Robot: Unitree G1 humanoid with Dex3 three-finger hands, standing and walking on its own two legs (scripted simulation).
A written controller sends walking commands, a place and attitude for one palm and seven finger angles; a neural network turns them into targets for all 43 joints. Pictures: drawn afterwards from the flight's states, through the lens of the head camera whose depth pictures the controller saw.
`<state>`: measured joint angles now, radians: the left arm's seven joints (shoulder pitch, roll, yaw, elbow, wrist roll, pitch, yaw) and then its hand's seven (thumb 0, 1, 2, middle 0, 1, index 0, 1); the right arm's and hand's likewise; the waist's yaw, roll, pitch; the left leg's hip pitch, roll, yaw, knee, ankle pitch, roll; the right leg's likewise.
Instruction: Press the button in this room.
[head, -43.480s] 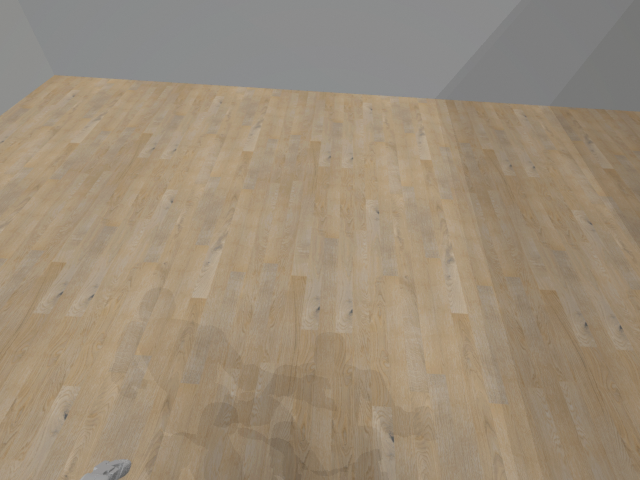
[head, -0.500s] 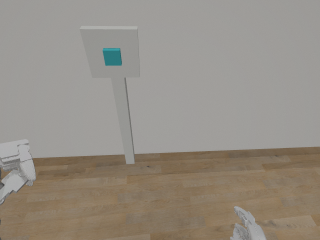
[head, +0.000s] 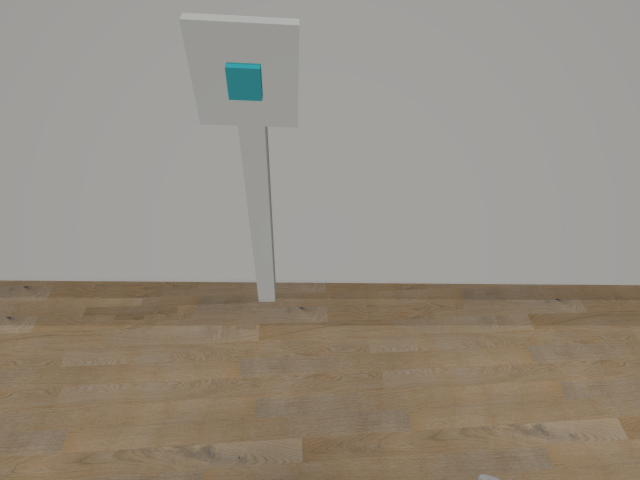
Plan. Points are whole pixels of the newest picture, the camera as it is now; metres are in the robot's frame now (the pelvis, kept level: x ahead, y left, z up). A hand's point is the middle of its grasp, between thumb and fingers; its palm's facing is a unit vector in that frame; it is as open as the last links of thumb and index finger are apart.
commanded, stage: let the arm hang, fingers relaxed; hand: left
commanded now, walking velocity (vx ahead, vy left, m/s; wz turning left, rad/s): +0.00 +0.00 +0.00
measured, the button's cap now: (244, 81) +0.77 +0.18 +0.10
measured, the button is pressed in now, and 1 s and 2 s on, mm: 0 0 0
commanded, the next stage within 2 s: stand and wait in 0.82 s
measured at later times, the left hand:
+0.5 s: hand out of the picture -0.05 +0.18 -0.16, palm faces +0.04 -0.98 -0.21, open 7.0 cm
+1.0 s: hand out of the picture -0.02 +0.15 -0.17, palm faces +0.06 -0.98 -0.17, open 7.3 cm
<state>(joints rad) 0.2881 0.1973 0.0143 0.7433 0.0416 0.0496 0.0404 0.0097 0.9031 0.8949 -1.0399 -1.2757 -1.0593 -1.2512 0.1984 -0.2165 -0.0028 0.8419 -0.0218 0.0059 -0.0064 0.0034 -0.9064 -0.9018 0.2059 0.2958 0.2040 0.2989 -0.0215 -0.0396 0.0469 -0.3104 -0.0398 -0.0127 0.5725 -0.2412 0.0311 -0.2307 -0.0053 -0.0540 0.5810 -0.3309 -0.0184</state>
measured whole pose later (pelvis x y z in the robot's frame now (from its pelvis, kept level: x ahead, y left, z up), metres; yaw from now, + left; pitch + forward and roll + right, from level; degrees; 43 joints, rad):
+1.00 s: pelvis +0.00 -0.01 +0.01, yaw +0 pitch -2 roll +0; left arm 0.32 0.11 0.02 1.17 0.01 -0.01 0.04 0.00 0.91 0.90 -0.20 -0.30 -0.20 -0.30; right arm 0.35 -0.11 -0.01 1.12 -0.01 0.00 -0.05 0.00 -0.91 -0.90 0.20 0.30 0.20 0.30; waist 0.00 0.01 0.04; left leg -0.22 -0.02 -0.02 0.45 -0.19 0.02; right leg -0.14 0.02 -0.06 0.43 -0.26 -0.03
